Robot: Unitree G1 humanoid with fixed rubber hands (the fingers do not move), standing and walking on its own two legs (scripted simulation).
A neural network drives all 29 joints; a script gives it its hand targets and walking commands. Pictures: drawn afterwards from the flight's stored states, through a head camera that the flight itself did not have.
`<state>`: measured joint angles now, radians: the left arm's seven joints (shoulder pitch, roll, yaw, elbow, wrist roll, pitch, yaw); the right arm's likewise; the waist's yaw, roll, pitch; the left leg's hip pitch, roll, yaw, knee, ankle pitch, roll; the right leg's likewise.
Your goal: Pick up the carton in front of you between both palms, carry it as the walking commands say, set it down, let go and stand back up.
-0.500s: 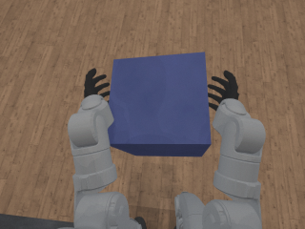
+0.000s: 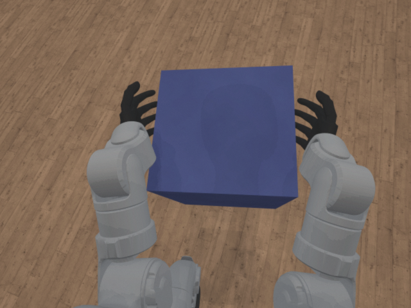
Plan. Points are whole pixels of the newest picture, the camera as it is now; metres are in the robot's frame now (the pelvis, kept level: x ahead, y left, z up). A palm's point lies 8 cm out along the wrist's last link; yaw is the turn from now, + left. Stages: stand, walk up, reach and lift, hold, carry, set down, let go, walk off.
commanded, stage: carry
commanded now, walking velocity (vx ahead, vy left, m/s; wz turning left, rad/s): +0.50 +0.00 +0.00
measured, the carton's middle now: (227, 150) +0.39 +0.03 +0.05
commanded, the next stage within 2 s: none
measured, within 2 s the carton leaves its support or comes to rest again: neither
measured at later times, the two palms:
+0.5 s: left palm out of the picture +0.69 +0.16 +0.20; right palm out of the picture +0.68 -0.13 +0.20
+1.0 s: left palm out of the picture +1.00 +0.16 +0.24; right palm out of the picture +0.95 -0.13 +0.24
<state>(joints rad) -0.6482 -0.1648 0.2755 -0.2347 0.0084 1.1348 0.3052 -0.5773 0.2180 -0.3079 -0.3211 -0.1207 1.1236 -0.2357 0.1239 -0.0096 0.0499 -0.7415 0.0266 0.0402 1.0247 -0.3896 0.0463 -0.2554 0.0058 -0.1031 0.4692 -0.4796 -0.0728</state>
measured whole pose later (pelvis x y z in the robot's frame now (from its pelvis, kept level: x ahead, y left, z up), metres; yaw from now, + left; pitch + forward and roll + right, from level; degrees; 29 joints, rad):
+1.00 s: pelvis +0.63 +0.04 +0.10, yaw -1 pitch +5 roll +0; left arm -0.70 -0.16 0.38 -0.04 0.15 1.16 0.30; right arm -0.63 0.20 -0.27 -0.13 -0.10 1.22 -0.32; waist -0.11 0.01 -0.03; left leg -0.39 -0.02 0.12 0.57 -0.42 0.04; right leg -0.59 0.01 -0.02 1.33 -0.46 -0.04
